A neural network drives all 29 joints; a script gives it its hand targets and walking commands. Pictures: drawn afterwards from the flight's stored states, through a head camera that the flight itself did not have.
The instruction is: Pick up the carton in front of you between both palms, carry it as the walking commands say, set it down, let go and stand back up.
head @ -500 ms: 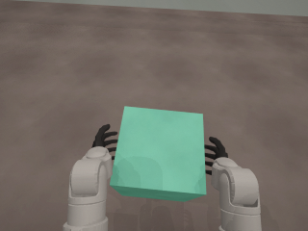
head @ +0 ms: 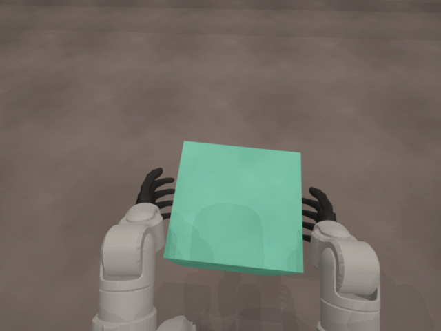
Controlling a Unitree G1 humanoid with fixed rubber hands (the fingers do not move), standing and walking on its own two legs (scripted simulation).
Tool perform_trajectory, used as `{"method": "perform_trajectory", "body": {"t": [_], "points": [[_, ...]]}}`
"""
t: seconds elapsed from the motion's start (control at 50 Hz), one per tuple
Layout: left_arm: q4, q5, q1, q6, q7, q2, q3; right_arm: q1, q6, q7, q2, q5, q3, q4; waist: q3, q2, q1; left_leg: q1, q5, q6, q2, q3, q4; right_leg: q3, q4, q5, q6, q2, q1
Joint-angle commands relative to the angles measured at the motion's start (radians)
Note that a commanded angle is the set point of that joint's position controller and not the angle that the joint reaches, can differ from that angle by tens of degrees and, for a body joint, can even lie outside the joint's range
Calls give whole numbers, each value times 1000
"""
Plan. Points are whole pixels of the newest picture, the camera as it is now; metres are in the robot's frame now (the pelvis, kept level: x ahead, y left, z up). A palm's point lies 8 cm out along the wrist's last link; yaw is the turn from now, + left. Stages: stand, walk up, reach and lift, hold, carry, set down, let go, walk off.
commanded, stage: carry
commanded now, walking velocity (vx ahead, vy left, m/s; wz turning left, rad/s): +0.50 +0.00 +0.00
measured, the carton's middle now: (232, 217) +0.34 +0.00 -0.03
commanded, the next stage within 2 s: none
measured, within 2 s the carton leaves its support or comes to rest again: neither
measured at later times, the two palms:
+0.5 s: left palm (164, 88) +0.63 +0.18 +0.08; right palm (281, 96) +0.60 -0.11 +0.08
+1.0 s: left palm (191, 16) +0.97 +0.14 +0.10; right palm (282, 25) +0.94 -0.14 +0.08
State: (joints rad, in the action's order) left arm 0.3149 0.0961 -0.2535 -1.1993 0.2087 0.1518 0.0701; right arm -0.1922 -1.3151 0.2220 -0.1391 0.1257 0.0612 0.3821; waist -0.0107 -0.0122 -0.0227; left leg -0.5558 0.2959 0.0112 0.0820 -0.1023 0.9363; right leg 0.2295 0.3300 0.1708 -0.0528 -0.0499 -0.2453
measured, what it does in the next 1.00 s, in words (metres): walks ahead: left foot, then right foot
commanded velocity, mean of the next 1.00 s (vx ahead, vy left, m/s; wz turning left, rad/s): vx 0.45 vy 0.00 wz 0.00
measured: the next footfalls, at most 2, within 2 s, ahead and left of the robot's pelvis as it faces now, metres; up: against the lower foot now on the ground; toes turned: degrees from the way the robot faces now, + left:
left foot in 0.22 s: +0.33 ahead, +0.14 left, +0.00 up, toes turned +10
right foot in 0.66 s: +0.64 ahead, -0.09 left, +0.00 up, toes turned -13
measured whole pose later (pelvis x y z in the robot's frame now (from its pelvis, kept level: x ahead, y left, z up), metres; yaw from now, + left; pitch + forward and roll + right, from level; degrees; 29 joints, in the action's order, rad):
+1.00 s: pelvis +0.68 +0.01 +0.00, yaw -1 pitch +5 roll +1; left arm 0.37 0.10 -0.24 -1.18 0.20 0.15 0.07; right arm -0.18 -1.29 0.23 -0.14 0.11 0.04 0.43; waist -0.03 -0.01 0.00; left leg -0.59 0.13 0.00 0.11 -0.14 0.65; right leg 0.20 0.25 0.24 -0.01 -0.05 -0.09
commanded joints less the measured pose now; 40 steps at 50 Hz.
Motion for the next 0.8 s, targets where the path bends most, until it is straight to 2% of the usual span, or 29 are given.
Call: {"method": "perform_trajectory", "body": {"t": [0.0, 0.04, 0.1, 0.12, 0.14, 0.16, 0.18, 0.2, 0.22, 0.24, 0.26, 0.28, 0.3, 0.34, 0.36, 0.4, 0.46, 0.52, 0.56, 0.58, 0.6, 0.62, 0.64, 0.66, 0.68, 0.7, 0.74, 0.78], "points": [[89, -396, -267, -9, -284, 1106, -609, -546, 114, -280, -1011, -447, -676, 238, -334, 189, -3, 19, -203, -10, 17, -57, -323, -116, -152, -193, -72, -227, 316], [76, -386, -246, -23, -278, 1071, -601, -531, 99, -275, -974, -436, -667, 236, -302, 197, -4, 53, -244, -11, -2, -97, -395, -91, -137, -235, -59, -210, 312], [26, -357, -196, -52, -269, 1013, -585, -480, 64, -278, -929, -425, -653, 170, -262, 171, -8, 115, -250, -7, -32, -141, -479, -86, -66, -301, -44, -198, 328], [16, -350, -191, -60, -267, 997, -587, -457, 56, -282, -914, -424, -646, 142, -270, 138, 3, 200, -236, 0, -53, -163, -520, -64, 15, -370, -31, -181, 309], [10, -348, -199, -67, -267, 984, -592, -435, 51, -285, -897, -424, -632, 109, -314, 79, 22, 368, -185, 20, -68, -163, -540, -23, 169, -435, -2, -144, 246], [-6, -346, -216, -72, -267, 968, -591, -442, 49, -289, -884, -424, -616, 86, -366, 22, 50, 609, -157, 73, 13, -51, -521, -8, 364, -338, 41, -113, 52], [-5, -349, -235, -78, -269, 965, -595, -442, 50, -292, -859, -418, -596, 64, -423, -259, 61, 793, -216, 170, 252, 320, -572, 5, 680, -26, 95, -4, -207], [-21, -360, -255, -82, -275, 972, -597, -431, 50, -294, -876, -419, -584, 39, -387, -349, 58, 888, -483, 239, 332, 521, -635, -77, 857, 324, 102, 77, -443], [-58, -368, -260, -82, -282, 992, -603, -431, 54, -296, -876, -415, -569, 39, -348, -262, 53, 846, -584, 253, 369, 520, -648, -175, 954, 350, 85, 34, -520], [-31, -387, -300, -69, -285, 1036, -610, -488, 68, -305, -943, -439, -612, 71, -367, -96, 46, 832, -544, 215, 333, 389, -633, -185, 900, 300, 58, -28, -479], [-36, -381, -316, -56, -288, 1053, -621, -515, 80, -311, -973, -444, -614, 86, -329, -63, 55, 758, -549, 173, 297, 323, -637, -185, 828, 278, 61, -49, -479], [-21, -381, -320, -37, -289, 1086, -634, -557, 92, -318, -990, -465, -619, 131, -319, -52, 49, 686, -490, 126, 264, 226, -656, -204, 746, 216, 57, -74, -432], [7, -399, -331, -18, -291, 1122, -655, -589, 104, -323, -1024, -481, -631, 153, -337, -64, 44, 659, -433, 94, 243, 176, -665, -206, 687, 168, 58, -77, -393], [20, -410, -318, 5, -289, 1163, -662, -598, 121, -330, -1043, -480, -632, 162, -334, -129, 42, 638, -394, 84, 236, 121, -724, -151, 594, 76, 56, -69, -385], [48, -413, -325, 13, -284, 1170, -666, -592, 129, -331, -1048, -479, -630, 169, -342, -158, 43, 648, -353, 93, 227, 103, -742, -138, 556, 43, 59, -65, -379], [87, -407, -345, 26, -270, 1176, -677, -587, 139, -328, -1042, -479, -617, 184, -334, -161, 41, 655, -335, 105, 196, 28, -750, -116, 433, -19, 64, -63, -348], [106, -378, -316, 21, -248, 1141, -664, -552, 131, -319, -1003, -473, -605, 189, -302, -155, 44, 661, -438, 101, 154, -61, -727, -53, 245, -114, 63, -32, -291], [86, -366, -251, -12, -244, 1077, -640, -479, 100, -300, -951, -442, -604, 178, -289, -129, 48, 687, -540, 91, 158, -63, -662, 5, 147, -146, 47, 1, -228], [55, -375, -205, -38, -253, 1038, -627, -446, 80, -287, -915, -410, -606, 163, -306, -81, 26, 638, -663, 67, 134, -95, -512, 44, 68, -161, 32, 42, -60], [39, -381, -210, -48, -260, 1022, -617, -427, 71, -281, -897, -397, -605, 149, -352, -38, 16, 544, -664, 37, 98, -117, -367, 37, 63, -137, 13, 48, 123], [22, -385, -208, -52, -266, 1003, -604, -452, 64, -278, -877, -393, -609, 155, -419, 81, -16, 315, -442, -4, 46, -122, -105, -172, 68, -98, -42, -102, 372], [2, -384, -220, -54, -271, 982, -595, -464, 57, -278, -875, -394, -619, 163, -474, 328, -9, 51, -22, -27, -70, -84, 141, -556, 4, -122, -135, -320, 553], [-32, -384, -210, -58, -275, 989, -587, -470, 52, -283, -868, -405, -625, 135, -429, 338, -13, -138, 224, -8, -117, 13, 274, -670, -59, -282, -197, -366, 613], [-29, -386, -227, -55, -278, 1002, -584, -496, 57, -289, -876, -426, -630, 138, -388, 200, -10, -172, 208, 12, -52, 81, 332, -629, -57, -347, -185, -379, 567], [4, -398, -248, -40, -284, 1056, -608, -521, 68, -292, -905, -436, -652, 186, -417, 137, -6, -160, 161, 17, -5, 91, 305, -511, -21, -352, -159, -356, 527], [-3, -409, -261, -40, -288, 1076, -621, -516, 72, -293, -930, -428, -646, 141, -396, 49, -6, -142, 101, 13, 19, 95, 243, -421, -12, -381, -112, -324, 478], [29, -435, -298, -17, -299, 1124, -639, -547, 102, -294, -977, -431, -651, 179, -384, 102, -5, -93, 38, 5, 33, 75, 67, -307, -70, -301, -63, -283, 401], [34, -413, -288, -9, -301, 1127, -615, -563, 116, -297, -1024, -442, -671, 183, -387, 142, -3, -71, -31, 1, 31, 31, -12, -265, -121, -276, -65, -276, 360]]}}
